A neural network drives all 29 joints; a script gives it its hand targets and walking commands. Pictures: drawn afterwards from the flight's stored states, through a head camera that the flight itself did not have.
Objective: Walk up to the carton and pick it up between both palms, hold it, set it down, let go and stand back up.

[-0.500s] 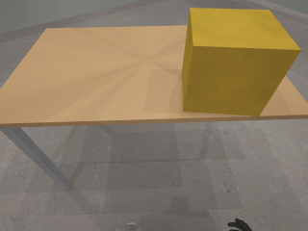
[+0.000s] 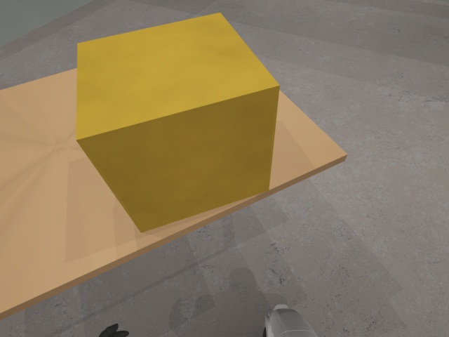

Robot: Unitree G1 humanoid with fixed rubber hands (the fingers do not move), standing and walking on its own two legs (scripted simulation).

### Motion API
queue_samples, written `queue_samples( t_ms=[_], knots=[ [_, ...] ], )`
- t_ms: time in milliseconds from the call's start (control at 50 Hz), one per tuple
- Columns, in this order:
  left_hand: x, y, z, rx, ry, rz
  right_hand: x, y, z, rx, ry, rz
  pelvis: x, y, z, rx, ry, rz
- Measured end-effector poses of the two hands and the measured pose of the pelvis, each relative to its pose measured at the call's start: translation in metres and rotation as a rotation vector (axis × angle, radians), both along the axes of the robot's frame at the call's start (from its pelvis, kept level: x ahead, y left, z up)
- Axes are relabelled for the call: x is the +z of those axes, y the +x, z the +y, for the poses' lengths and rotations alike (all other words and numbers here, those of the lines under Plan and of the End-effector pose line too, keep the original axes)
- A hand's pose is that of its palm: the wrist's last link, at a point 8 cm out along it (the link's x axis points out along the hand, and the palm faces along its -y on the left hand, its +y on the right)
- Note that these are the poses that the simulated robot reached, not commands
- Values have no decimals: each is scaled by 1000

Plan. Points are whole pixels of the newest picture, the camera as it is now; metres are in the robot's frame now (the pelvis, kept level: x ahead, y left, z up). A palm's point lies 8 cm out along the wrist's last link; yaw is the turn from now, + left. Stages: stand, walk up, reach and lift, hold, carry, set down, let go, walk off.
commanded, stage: walk up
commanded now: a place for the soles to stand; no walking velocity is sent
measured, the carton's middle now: (180, 122) +0.48 +0.09 +0.12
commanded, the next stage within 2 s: none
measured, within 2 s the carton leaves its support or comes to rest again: neither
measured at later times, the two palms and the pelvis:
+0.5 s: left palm out of the picture +0.13 +0.24 -0.10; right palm (374, 318) +0.17 -0.24 -0.09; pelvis +0.04 -0.01 +0.02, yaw +5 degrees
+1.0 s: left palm out of the picture +0.09 +0.25 -0.10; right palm out of the picture +0.08 -0.28 -0.09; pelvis +0.01 -0.03 +0.03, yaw +8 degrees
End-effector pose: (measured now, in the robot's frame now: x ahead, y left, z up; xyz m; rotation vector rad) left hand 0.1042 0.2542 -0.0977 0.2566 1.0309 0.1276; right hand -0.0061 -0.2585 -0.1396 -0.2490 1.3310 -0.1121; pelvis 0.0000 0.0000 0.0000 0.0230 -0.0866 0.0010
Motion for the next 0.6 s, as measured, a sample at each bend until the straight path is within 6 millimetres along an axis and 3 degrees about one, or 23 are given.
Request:
queue_samples(
  t_ms=[60,140,240,400,600],
  knots=[
    [-2,5,-22,52,-20,40,-1,40,-4,5,32,-43,3,14,-7,-11,-8,-4],
    [5,4,-38,73,-26,81,15,96,-1,34,47,-141,17,30,-14,-1,-23,13],
    [6,7,-44,104,-45,63,30,138,7,89,44,-184,24,43,-19,39,-35,29],
    [-11,24,-26,127,-59,23,37,168,17,102,26,-242,14,43,-13,84,-8,22],
    [5,11,-16,138,-32,14,47,182,14,102,55,-297,22,34,-16,92,-27,26]
  ],
)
